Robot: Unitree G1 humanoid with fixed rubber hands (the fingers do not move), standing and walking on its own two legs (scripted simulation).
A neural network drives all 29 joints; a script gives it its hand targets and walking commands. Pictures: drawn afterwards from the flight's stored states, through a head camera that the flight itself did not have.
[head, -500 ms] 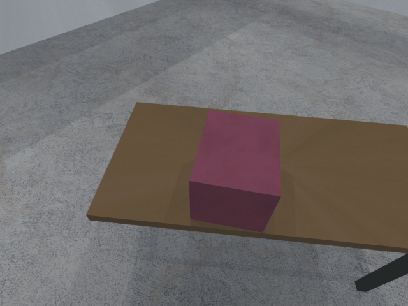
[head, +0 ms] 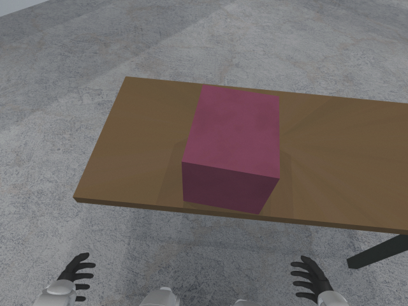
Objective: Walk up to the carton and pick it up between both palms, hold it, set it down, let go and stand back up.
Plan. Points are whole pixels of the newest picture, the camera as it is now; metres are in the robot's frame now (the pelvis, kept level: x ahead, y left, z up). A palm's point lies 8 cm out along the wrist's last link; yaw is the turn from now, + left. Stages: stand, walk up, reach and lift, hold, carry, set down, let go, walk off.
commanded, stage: reach and lift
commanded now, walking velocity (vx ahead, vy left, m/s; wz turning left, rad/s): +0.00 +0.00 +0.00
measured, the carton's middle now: (230, 149) +0.51 -0.04 -0.07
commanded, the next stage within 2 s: none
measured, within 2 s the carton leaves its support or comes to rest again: neither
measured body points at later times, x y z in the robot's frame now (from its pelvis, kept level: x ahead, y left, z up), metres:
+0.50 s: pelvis +0.02 -0.02 +0.03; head +0.06 -0.01 +0.47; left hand +0.21 +0.24 -0.07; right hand +0.20 -0.23 -0.07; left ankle +0.04 +0.11 -0.70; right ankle +0.01 -0.11 -0.70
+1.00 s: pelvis +0.03 +0.00 +0.04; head +0.02 +0.02 +0.49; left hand +0.22 +0.22 -0.05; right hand +0.20 -0.21 -0.03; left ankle +0.04 +0.11 -0.71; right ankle +0.01 -0.11 -0.71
